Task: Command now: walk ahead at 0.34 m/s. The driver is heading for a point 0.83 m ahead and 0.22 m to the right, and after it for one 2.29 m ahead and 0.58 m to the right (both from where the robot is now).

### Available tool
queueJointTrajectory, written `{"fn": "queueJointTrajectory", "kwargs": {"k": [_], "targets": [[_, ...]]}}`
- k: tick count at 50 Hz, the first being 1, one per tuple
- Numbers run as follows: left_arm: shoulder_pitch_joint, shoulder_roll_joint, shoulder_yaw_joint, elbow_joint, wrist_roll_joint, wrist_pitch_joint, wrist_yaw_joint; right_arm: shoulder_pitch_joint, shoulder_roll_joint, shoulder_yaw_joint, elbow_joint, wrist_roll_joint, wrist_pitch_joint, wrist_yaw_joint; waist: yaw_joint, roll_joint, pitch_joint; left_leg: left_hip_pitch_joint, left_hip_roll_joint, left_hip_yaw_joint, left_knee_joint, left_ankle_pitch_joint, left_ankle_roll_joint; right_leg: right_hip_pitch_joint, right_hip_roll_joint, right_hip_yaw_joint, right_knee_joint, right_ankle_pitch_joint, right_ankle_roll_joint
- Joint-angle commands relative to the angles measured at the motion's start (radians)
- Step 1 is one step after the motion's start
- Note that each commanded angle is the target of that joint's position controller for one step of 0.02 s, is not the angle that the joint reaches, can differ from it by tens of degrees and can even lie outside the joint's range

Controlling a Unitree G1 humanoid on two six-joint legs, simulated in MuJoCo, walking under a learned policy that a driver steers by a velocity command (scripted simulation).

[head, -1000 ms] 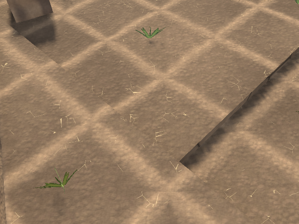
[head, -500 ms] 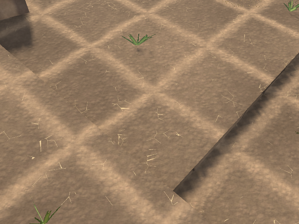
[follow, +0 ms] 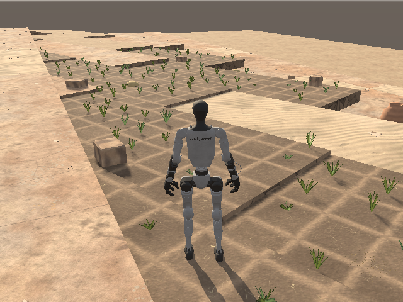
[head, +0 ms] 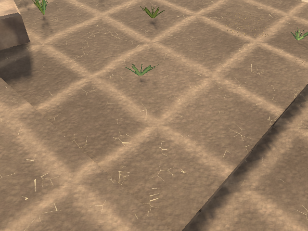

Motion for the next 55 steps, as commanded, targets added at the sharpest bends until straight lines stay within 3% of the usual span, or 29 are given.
{"fn": "queueJointTrajectory", "kwargs": {"k": [1, 2, 3, 4, 7, 11, 15, 17, 18, 20, 21, 22, 23, 24, 25, 26, 28, 30, 33, 39, 43, 47, 49, 50, 51, 52, 53, 54, 55], "targets": [[-0.213, 0.064, 0.014, -0.154, 0.000, -0.043, -0.003, 0.246, -0.223, -0.062, 0.054, 0.008, -0.022, 0.003, -0.120, 0.269, 0.050, 0.348, 0.264, -0.481, -0.316, -0.029, 0.164, -0.429, 0.063, -0.071, 0.225, 0.056, -0.019], [-0.219, 0.100, 0.022, -0.157, -0.004, -0.061, -0.001, 0.280, -0.198, -0.051, 0.049, -0.011, -0.026, 0.006, -0.146, 0.283, 0.048, 0.448, 0.382, -0.669, -0.362, 0.113, 0.235, -0.610, 0.071, -0.005, 0.436, -0.154, -0.011], [-0.190, 0.113, 0.029, -0.146, -0.015, -0.072, -0.008, 0.251, -0.145, -0.031, 0.042, -0.023, -0.031, 0.004, -0.106, 0.185, 0.054, 0.473, 0.384, -0.615, -0.323, 0.182, 0.227, -0.679, 0.022, 0.046, 0.557, -0.150, -0.034], [-0.174, 0.098, 0.025, -0.135, -0.019, -0.076, -0.015, 0.225, -0.126, -0.024, 0.029, -0.022, -0.034, 0.003, -0.085, 0.144, 0.043, 0.482, 0.360, -0.539, -0.315, 0.218, 0.202, -0.711, -0.010, 0.047, 0.593, -0.080, -0.053], [-0.231, 0.077, 0.028, -0.148, -0.001, -0.073, -0.036, 0.197, -0.084, 0.001, 0.027, -0.014, -0.019, 0.001, -0.066, 0.115, 0.068, 0.396, 0.285, -0.331, -0.363, 0.372, 0.132, -0.664, -0.068, -0.001, 0.467, 0.103, -0.057], [-0.358, 0.016, 0.004, -0.192, 0.003, -0.061, -0.053, 0.169, -0.134, 0.001, 0.012, -0.022, -0.004, -0.025, -0.075, 0.112, 0.109, 0.212, 0.213, -0.177, -0.440, 0.378, 0.112, -0.468, -0.022, -0.071, 0.130, 0.298, -0.018], [-0.436, 0.053, 0.011, -0.240, -0.005, -0.052, -0.060, 0.207, -0.169, -0.010, 0.039, -0.005, -0.014, -0.032, -0.073, 0.142, 0.134, 0.147, 0.224, -0.141, -0.488, 0.385, 0.101, -0.291, 0.019, -0.074, -0.027, 0.421, -0.031], [-0.391, 0.091, 0.024, -0.237, -0.006, -0.057, -0.064, 0.182, -0.171, -0.018, 0.039, -0.004, -0.011, -0.027, -0.022, 0.146, 0.106, 0.205, 0.255, -0.124, -0.434, 0.507, 0.085, -0.240, 0.018, -0.048, -0.031, 0.406, -0.062], [-0.320, 0.124, 0.040, -0.207, -0.001, -0.059, -0.062, 0.159, -0.167, -0.020, 0.021, -0.015, -0.012, -0.025, 0.014, 0.134, 0.053, 0.206, 0.251, -0.094, -0.358, 0.661, 0.077, -0.137, 0.047, -0.077, 0.022, 0.413, -0.077], [-0.027, 0.176, 0.077, -0.115, -0.005, -0.055, -0.054, 0.121, -0.156, -0.017, 0.005, -0.018, -0.001, -0.024, 0.169, 0.116, -0.083, 0.122, 0.183, -0.046, -0.002, 0.810, 0.031, 0.186, 0.070, -0.078, 0.003, 0.348, -0.127], [0.085, 0.263, 0.092, -0.103, 0.011, -0.051, -0.041, 0.201, -0.105, 0.001, -0.005, -0.037, 0.004, -0.024, 0.158, -0.079, -0.216, -0.096, 0.110, -0.020, 0.361, 0.410, -0.002, 0.453, -0.176, 0.224, -0.041, 0.280, -0.206], [0.099, 0.280, 0.078, -0.101, 0.014, -0.054, -0.053, 0.359, 0.022, 0.033, 0.013, -0.018, -0.015, -0.015, 0.076, -0.319, -0.378, -0.352, -0.052, -0.119, 0.674, -0.258, -0.032, 0.652, -0.361, 0.700, -0.214, 0.098, -0.371], [0.081, 0.180, 0.056, -0.091, 0.005, -0.059, -0.059, 0.256, -0.093, 0.004, 0.004, 0.018, -0.033, -0.007, 0.104, -0.198, -0.265, -0.476, -0.002, -0.188, 0.775, -0.235, -0.008, 0.543, -0.335, 0.744, -0.338, -0.056, -0.343], [-0.014, 0.149, 0.043, -0.101, 0.003, -0.066, -0.061, 0.115, -0.156, -0.015, -0.045, 0.032, -0.040, -0.009, 0.088, -0.105, -0.091, -0.521, 0.052, -0.152, 0.777, -0.125, 0.014, 0.375, -0.303, 0.594, -0.357, -0.027, -0.297], [-0.103, 0.133, 0.033, -0.116, 0.013, -0.071, -0.065, 0.063, -0.153, -0.018, -0.059, 0.019, -0.037, -0.019, 0.053, -0.015, -0.028, -0.472, 0.103, -0.135, 0.744, -0.020, 0.014, 0.215, -0.273, 0.471, -0.378, 0.108, -0.279], [-0.152, 0.109, 0.025, -0.122, 0.024, -0.078, -0.070, 0.069, -0.136, -0.022, -0.058, 0.002, -0.026, -0.023, 0.016, -0.013, -0.005, -0.413, 0.140, -0.140, 0.690, 0.044, 0.010, 0.109, -0.230, 0.374, -0.400, 0.194, -0.264], [-0.181, 0.085, 0.017, -0.108, 0.027, -0.088, -0.069, 0.108, -0.097, -0.022, -0.057, 0.001, -0.003, -0.027, -0.032, -0.043, -0.003, -0.322, 0.178, -0.147, 0.590, 0.101, 0.004, 0.018, -0.173, 0.268, -0.459, 0.215, -0.240], [-0.147, 0.104, 0.019, -0.087, 0.018, -0.095, -0.059, 0.067, -0.097, -0.025, -0.076, 0.002, 0.009, -0.032, -0.033, -0.032, 0.026, -0.366, 0.189, -0.133, 0.516, 0.151, -0.014, 0.008, -0.163, 0.223, -0.502, 0.256, -0.251], [-0.079, 0.141, 0.026, -0.055, 0.020, -0.088, -0.037, -0.050, -0.105, -0.028, -0.124, -0.018, 0.009, -0.033, -0.007, -0.005, 0.065, -0.485, 0.195, -0.130, 0.356, 0.297, -0.046, 0.047, -0.163, 0.175, -0.529, 0.318, -0.251], [0.027, 0.168, 0.025, 0.006, 0.004, -0.070, -0.018, -0.257, -0.077, -0.013, -0.190, -0.016, -0.019, -0.004, 0.058, -0.004, 0.085, -0.412, 0.135, -0.067, 0.033, 0.558, -0.061, 0.083, -0.124, 0.061, -0.532, 0.369, -0.210], [0.094, 0.165, 0.026, 0.049, 0.004, -0.051, -0.020, -0.360, -0.086, -0.005, -0.241, -0.012, -0.036, 0.024, 0.078, -0.009, 0.102, -0.481, 0.120, -0.089, -0.043, 0.460, -0.049, 0.263, -0.183, 0.089, -0.434, 0.452, -0.221], [0.092, 0.188, 0.042, 0.052, 0.003, -0.034, -0.001, -0.330, -0.130, -0.013, -0.246, -0.010, -0.063, 0.048, 0.035, -0.052, 0.074, -0.412, 0.104, -0.122, -0.127, 0.372, -0.021, 0.372, -0.220, 0.147, -0.268, 0.564, -0.182], [0.051, 0.186, 0.041, 0.023, 0.015, -0.027, -0.012, -0.103, -0.185, -0.042, -0.176, -0.010, -0.072, 0.044, -0.079, -0.049, -0.070, -0.029, 0.043, -0.065, -0.129, 0.326, 0.021, 0.246, -0.146, 0.127, -0.013, 0.783, -0.160], [0.146, 0.081, 0.010, 0.008, 0.015, -0.033, -0.032, 0.032, -0.251, -0.064, -0.142, -0.033, -0.078, 0.045, -0.075, 0.078, -0.252, 0.436, 0.201, -0.244, -0.088, 0.316, 0.119, -0.101, -0.051, 0.084, 0.296, 0.598, -0.096], [0.178, 0.002, -0.019, 0.017, 0.003, -0.043, -0.034, 0.185, -0.236, -0.075, -0.090, -0.013, -0.057, 0.042, -0.124, 0.280, -0.414, 0.701, 0.356, -0.545, -0.180, 0.002, 0.201, -0.390, 0.057, 0.017, 0.592, 0.050, -0.048], [0.091, 0.099, 0.003, -0.019, -0.023, -0.053, -0.028, 0.182, -0.179, -0.052, -0.086, -0.004, -0.050, 0.039, -0.145, 0.284, -0.354, 0.656, 0.368, -0.587, -0.259, -0.100, 0.166, -0.499, 0.030, 0.086, 0.663, -0.143, -0.079], [-0.010, 0.168, 0.028, -0.055, -0.049, -0.057, -0.016, 0.089, -0.148, -0.040, -0.113, -0.013, -0.047, 0.033, -0.129, 0.182, -0.214, 0.521, 0.343, -0.477, -0.298, -0.057, 0.133, -0.527, -0.012, 0.081, 0.632, -0.074, -0.089], [-0.063, 0.159, 0.029, -0.074, -0.039, -0.055, -0.009, -0.003, -0.132, -0.035, -0.123, -0.022, -0.048, 0.029, -0.096, 0.117, -0.106, 0.378, 0.330, -0.396, -0.334, 0.064, 0.130, -0.516, -0.043, 0.061, 0.584, -0.025, -0.079], [-0.066, 0.132, 0.031, -0.077, -0.019, -0.045, -0.007, -0.061, -0.110, -0.030, -0.126, -0.025, -0.053, 0.022, -0.059, 0.112, -0.064, 0.269, 0.324, -0.339, -0.363, 0.134, 0.124, -0.464, -0.080, 0.063, 0.534, 0.005, -0.076]]}}
Next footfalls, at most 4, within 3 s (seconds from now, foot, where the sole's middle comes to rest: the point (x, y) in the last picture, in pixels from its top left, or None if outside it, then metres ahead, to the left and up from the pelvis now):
0.40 right None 0.34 -0.13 -0.76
0.98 left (131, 198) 0.68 0.12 -0.76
1.48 right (196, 170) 0.88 -0.21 -0.82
1.90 left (159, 141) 1.06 -0.01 -0.82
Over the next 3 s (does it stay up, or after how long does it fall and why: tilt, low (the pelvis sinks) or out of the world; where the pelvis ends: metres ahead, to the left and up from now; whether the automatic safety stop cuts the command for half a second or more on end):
stays up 0.93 -0.11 -0.05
